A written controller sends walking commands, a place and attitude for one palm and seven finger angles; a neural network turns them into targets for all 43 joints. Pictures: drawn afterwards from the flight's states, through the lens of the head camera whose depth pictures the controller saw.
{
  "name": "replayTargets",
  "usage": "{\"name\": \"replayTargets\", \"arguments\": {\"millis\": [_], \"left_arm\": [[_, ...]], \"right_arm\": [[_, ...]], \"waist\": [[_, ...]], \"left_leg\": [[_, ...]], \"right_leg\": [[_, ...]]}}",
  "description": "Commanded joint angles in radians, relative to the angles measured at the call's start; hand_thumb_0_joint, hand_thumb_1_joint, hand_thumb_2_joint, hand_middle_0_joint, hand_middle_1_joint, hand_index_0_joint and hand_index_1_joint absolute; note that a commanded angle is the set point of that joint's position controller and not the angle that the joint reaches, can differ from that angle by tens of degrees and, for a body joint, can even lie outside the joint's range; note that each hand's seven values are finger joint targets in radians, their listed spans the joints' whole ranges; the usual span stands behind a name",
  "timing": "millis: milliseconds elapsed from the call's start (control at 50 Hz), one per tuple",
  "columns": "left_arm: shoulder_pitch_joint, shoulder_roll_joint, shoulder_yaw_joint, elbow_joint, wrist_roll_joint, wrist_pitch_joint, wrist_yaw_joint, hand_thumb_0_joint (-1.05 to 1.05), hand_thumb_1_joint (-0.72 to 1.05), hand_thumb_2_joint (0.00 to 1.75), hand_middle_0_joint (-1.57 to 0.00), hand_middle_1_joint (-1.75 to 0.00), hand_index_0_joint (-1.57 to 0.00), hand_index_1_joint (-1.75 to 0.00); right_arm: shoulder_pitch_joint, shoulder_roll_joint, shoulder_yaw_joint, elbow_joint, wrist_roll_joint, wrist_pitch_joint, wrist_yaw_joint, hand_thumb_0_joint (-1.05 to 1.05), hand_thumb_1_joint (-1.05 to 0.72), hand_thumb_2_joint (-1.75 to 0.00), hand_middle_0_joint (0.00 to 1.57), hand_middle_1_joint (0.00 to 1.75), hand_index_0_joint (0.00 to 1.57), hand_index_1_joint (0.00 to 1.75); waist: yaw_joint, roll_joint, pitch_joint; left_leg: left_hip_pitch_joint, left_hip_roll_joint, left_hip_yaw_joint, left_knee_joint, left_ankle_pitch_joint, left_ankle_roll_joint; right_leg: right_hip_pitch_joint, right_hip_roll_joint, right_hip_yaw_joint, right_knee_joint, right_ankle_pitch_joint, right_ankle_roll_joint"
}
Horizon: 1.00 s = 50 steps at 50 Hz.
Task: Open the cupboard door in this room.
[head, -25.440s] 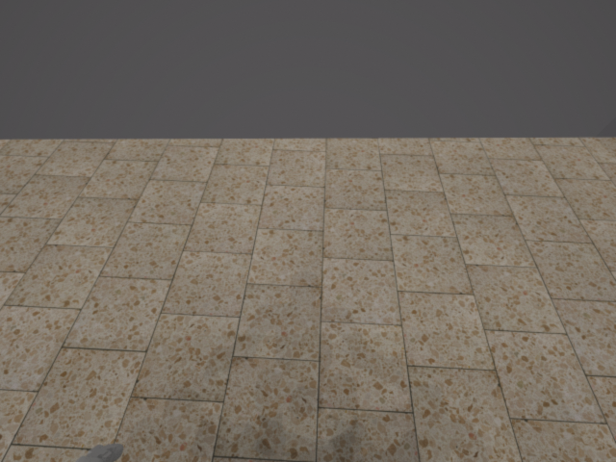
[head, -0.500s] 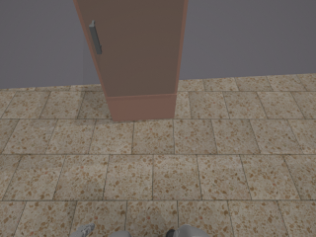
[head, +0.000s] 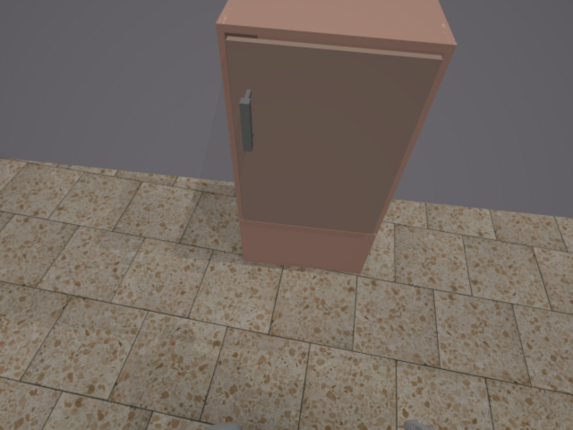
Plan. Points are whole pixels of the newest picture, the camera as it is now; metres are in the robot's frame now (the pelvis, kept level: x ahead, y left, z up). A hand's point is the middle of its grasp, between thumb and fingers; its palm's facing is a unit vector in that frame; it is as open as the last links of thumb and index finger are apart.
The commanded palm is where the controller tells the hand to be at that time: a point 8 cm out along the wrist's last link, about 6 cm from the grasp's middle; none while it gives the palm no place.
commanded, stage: take the last steps up to it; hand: left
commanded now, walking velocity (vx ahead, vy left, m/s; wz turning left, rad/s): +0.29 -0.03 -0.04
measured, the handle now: (248, 120) +0.73 +0.18 -0.03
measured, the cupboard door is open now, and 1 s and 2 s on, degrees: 0 0 0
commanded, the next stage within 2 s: come to a stop and stand still in 0.34 s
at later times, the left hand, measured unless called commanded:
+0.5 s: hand (230, 345) +0.26 +0.13 -0.16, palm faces -0.04 -0.97 -0.23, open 7.4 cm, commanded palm none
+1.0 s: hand (179, 381) +0.20 +0.21 -0.18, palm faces +0.03 -0.98 -0.19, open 7.4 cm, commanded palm none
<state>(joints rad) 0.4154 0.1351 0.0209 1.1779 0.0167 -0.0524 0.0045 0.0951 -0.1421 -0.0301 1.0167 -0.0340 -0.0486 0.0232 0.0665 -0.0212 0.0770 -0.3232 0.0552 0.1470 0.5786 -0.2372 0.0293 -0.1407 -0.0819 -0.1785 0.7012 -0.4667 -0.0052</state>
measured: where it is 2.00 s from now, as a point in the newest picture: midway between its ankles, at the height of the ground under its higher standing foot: outside the picture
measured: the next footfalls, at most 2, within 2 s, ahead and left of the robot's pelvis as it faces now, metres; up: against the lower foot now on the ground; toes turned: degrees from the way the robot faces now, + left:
right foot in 0.40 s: +0.25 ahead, -0.15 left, +0.00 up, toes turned -11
left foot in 0.84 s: +0.23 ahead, +0.09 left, +0.00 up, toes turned +1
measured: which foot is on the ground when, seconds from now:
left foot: down 0.00-0.42, up 0.44-0.82, down 0.84-1.00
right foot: up 0.00-0.38, down 0.40-0.86, up 0.88-1.00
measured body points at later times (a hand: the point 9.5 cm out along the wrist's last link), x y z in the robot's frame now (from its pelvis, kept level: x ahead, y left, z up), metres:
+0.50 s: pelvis +0.16 -0.05 +0.00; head +0.19 -0.07 +0.45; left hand +0.27 +0.18 -0.14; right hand +0.09 -0.26 -0.17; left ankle +0.06 +0.09 -0.67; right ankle +0.21 -0.15 -0.73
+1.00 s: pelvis +0.16 +0.01 +0.01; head +0.20 +0.05 +0.46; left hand +0.20 +0.26 -0.16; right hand +0.25 -0.23 -0.12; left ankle +0.20 +0.10 -0.73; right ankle +0.14 -0.14 -0.66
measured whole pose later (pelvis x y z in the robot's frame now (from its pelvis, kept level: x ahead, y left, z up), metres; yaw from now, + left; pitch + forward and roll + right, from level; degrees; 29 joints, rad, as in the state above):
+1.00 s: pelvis +0.16 +0.01 +0.01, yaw -2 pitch -1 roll -2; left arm 0.21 0.24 0.06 1.04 0.02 0.05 0.02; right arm 0.13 -0.14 -0.02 0.99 -0.03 0.01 -0.03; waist 0.04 -0.06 0.08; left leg -0.26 0.03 0.07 0.51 -0.23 0.04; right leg -0.42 -0.01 0.01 1.00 -0.44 0.04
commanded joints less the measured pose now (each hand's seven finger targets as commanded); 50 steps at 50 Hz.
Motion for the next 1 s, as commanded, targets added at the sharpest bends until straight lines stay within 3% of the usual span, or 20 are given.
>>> {"name": "replayTargets", "arguments": {"millis": [0,40,100,200,320,360,380,400,420,480,540,700,740,780,800,820,840,880,920,980], "left_arm": [[-0.13,0.085,0.029,-0.127,-0.004,-0.02,0.004,0.0,0.9,0.9,-0.2,-0.3,-0.2,-0.3],[-0.117,0.073,0.035,-0.111,0.005,-0.007,-0.009,0.0,0.9,0.9,-0.2,-0.3,-0.2,-0.3],[-0.05,0.033,0.039,-0.109,0.013,0.025,-0.012,0.0,0.9,0.9,-0.2,-0.3,-0.2,-0.3],[-0.159,0.053,0.037,-0.163,0.008,0.037,-0.018,0.0,0.9,0.9,-0.2,-0.3,-0.2,-0.3],[-0.213,0.076,0.036,-0.19,0.006,0.023,-0.023,0.0,0.9,0.9,-0.2,-0.3,-0.2,-0.3],[-0.041,0.135,0.047,-0.132,0.011,0.002,-0.016,0.0,0.9,0.9,-0.2,-0.3,-0.2,-0.3],[0.063,0.229,0.068,-0.097,0.016,-0.012,-0.004,0.0,0.9,0.9,-0.2,-0.3,-0.2,-0.3],[0.123,0.299,0.076,-0.085,0.0,-0.011,0.001,0.0,0.9,0.9,-0.2,-0.3,-0.2,-0.3],[0.067,0.291,0.074,-0.093,-0.008,-0.014,0.007,0.0,0.9,0.9,-0.2,-0.3,-0.2,-0.3],[-0.157,0.174,0.038,-0.161,-0.001,-0.002,0.026,0.0,0.9,0.9,-0.2,-0.3,-0.2,-0.3],[-0.202,0.192,0.043,-0.176,0.006,0.012,0.037,0.0,0.9,0.9,-0.2,-0.3,-0.2,-0.3],[-0.21,0.236,0.07,-0.213,0.014,0.052,0.042,0.0,0.9,0.9,-0.2,-0.3,-0.2,-0.3],[-0.215,0.239,0.071,-0.214,0.017,0.057,0.04,0.0,0.9,0.9,-0.2,-0.3,-0.2,-0.3],[-0.229,0.237,0.071,-0.215,0.009,0.064,0.038,0.0,0.9,0.9,-0.2,-0.3,-0.2,-0.3],[-0.215,0.212,0.063,-0.213,0.003,0.069,0.035,0.0,0.9,0.9,-0.2,-0.3,-0.2,-0.3],[-0.161,0.148,0.051,-0.222,-0.003,0.077,0.031,0.0,0.9,0.9,-0.2,-0.3,-0.2,-0.3],[-0.149,0.127,0.038,-0.228,-0.002,0.082,0.033,0.0,0.9,0.9,-0.2,-0.3,-0.2,-0.3],[-0.171,0.153,0.049,-0.21,0.002,0.102,0.035,0.0,0.9,0.9,-0.2,-0.3,-0.2,-0.3],[-0.131,0.161,0.057,-0.17,0.002,0.096,0.018,0.0,0.9,0.9,-0.2,-0.3,-0.2,-0.3],[-0.116,0.165,0.055,-0.154,0.004,0.094,0.007,0.0,0.9,0.9,-0.2,-0.3,-0.2,-0.3]], "right_arm": [[0.332,-0.211,-0.052,0.064,0.013,-0.003,-0.041,0.0,-0.9,-0.9,0.2,0.3,0.2,0.3],[0.247,-0.131,-0.032,0.045,0.015,-0.015,-0.041,0.0,-0.9,-0.9,0.2,0.3,0.2,0.3],[0.21,-0.109,-0.033,0.017,0.013,-0.027,-0.045,0.0,-0.9,-0.9,0.2,0.3,0.2,0.3],[0.25,-0.134,-0.039,0.033,0.014,-0.029,-0.045,0.0,-0.9,-0.9,0.2,0.3,0.2,0.3],[0.269,-0.162,-0.052,0.059,0.004,-0.007,-0.046,0.0,-0.9,-0.9,0.2,0.3,0.2,0.3],[0.27,-0.144,-0.044,0.069,0.014,-0.006,-0.04,0.0,-0.9,-0.9,0.2,0.3,0.2,0.3],[0.293,-0.088,-0.034,0.058,0.023,-0.011,-0.031,0.0,-0.9,-0.9,0.2,0.3,0.2,0.3],[0.291,-0.072,-0.028,0.027,0.031,-0.001,-0.033,0.0,-0.9,-0.9,0.2,0.3,0.2,0.3],[0.26,-0.088,-0.029,0.031,0.031,0.014,-0.039,0.0,-0.9,-0.9,0.2,0.3,0.2,0.3],[0.25,-0.056,-0.015,0.066,0.026,0.035,-0.043,0.0,-0.9,-0.9,0.2,0.3,0.2,0.3],[0.288,-0.051,-0.018,0.079,0.035,0.075,-0.041,0.0,-0.9,-0.9,0.2,0.3,0.2,0.3],[0.147,-0.095,-0.038,-0.02,0.028,0.097,-0.032,0.0,-0.9,-0.9,0.2,0.3,0.2,0.3],[0.147,-0.093,-0.038,-0.027,0.03,0.088,-0.033,0.0,-0.9,-0.9,0.2,0.3,0.2,0.3],[0.189,-0.095,-0.035,-0.018,0.028,0.076,-0.035,0.0,-0.9,-0.9,0.2,0.3,0.2,0.3],[0.209,-0.118,-0.036,-0.011,0.026,0.066,-0.035,0.0,-0.9,-0.9,0.2,0.3,0.2,0.3],[0.191,-0.198,-0.048,-0.032,0.016,0.052,-0.036,0.0,-0.9,-0.9,0.2,0.3,0.2,0.3],[0.161,-0.252,-0.053,-0.06,0.016,0.056,-0.038,0.0,-0.9,-0.9,0.2,0.3,0.2,0.3],[0.093,-0.235,-0.048,-0.068,0.009,0.054,-0.066,0.0,-0.9,-0.9,0.2,0.3,0.2,0.3],[0.04,-0.196,-0.031,-0.071,0.009,0.048,-0.07,0.0,-0.9,-0.9,0.2,0.3,0.2,0.3],[0.1,-0.195,-0.036,-0.051,0.017,0.038,-0.075,0.0,-0.9,-0.9,0.2,0.3,0.2,0.3]], "waist": [[-0.155,0.168,-0.08],[-0.096,0.088,-0.003],[-0.055,0.109,-0.008],[-0.059,0.131,0.022],[-0.069,0.14,0.0],[0.017,0.03,-0.089],[0.047,-0.178,-0.181],[0.046,-0.287,-0.207],[0.041,-0.276,-0.222],[-0.048,-0.018,-0.074],[-0.072,-0.086,-0.101],[-0.045,-0.177,-0.104],[-0.053,-0.178,-0.114],[-0.085,-0.147,-0.129],[-0.094,-0.071,-0.142],[-0.076,0.197,-0.131],[-0.076,0.292,-0.101],[-0.07,0.261,-0.057],[-0.042,0.184,-0.054],[-0.066,0.14,-0.124]], "left_leg": [[0.396,0.379,-0.427,-0.296,0.237,0.197],[0.216,0.3,-0.304,-0.36,0.153,0.135],[0.139,0.243,-0.182,-0.399,0.15,0.127],[0.2,0.233,-0.115,-0.388,0.299,0.134],[0.219,0.229,-0.081,-0.242,0.344,0.094],[0.129,0.153,-0.032,-0.006,0.321,0.028],[-0.059,0.059,0.035,0.24,0.06,-0.017],[-0.18,-0.028,-0.007,0.48,-0.393,-0.037],[-0.181,0.004,-0.131,0.582,-0.388,-0.031],[-0.095,0.054,-0.159,0.503,-0.213,-0.053],[-0.028,0.018,-0.131,0.376,-0.196,-0.074],[-0.058,-0.017,-0.132,0.308,-0.206,-0.08],[-0.004,-0.021,-0.118,0.191,-0.172,-0.076],[0.127,-0.026,-0.09,-0.043,0.01,-0.072],[0.208,0.01,-0.11,-0.161,0.123,-0.061],[0.235,0.211,-0.338,-0.247,0.341,0.0],[0.116,0.348,-0.429,-0.297,0.481,0.084],[0.032,0.315,-0.417,-0.33,0.369,0.109],[0.087,0.246,-0.319,-0.318,0.266,0.104],[0.228,0.24,-0.286,-0.309,0.32,0.099]], "right_leg": [[-0.518,-0.033,0.14,0.534,-0.039,-0.008],[-0.446,-0.066,0.151,0.494,0.076,-0.001],[-0.407,-0.066,0.138,0.433,0.178,0.02],[-0.441,-0.073,0.122,0.23,0.248,0.041],[-0.236,-0.003,0.051,-0.092,0.248,0.008],[0.06,0.006,0.058,-0.237,0.374,-0.005],[0.269,-0.196,0.284,-0.263,0.514,-0.068],[0.303,-0.374,0.512,-0.354,0.668,-0.18],[0.214,-0.371,0.529,-0.394,0.628,-0.199],[-0.048,-0.284,0.301,-0.381,0.799,-0.155],[-0.072,-0.25,0.191,-0.342,0.936,-0.149],[-0.052,-0.261,0.217,-0.324,0.829,-0.18],[-0.058,-0.242,0.218,-0.3,0.772,-0.17],[-0.101,-0.194,0.192,-0.235,0.632,-0.111],[-0.14,-0.144,0.167,-0.161,0.507,-0.066],[-0.261,-0.025,0.101,-0.039,0.163,0.001],[-0.25,0.037,0.113,0.124,-0.119,0.031],[-0.267,0.051,0.244,0.318,-0.09,0.032],[-0.31,0.055,0.247,0.375,0.024,0.042],[-0.353,0.051,0.239,0.388,0.08,0.064]]}}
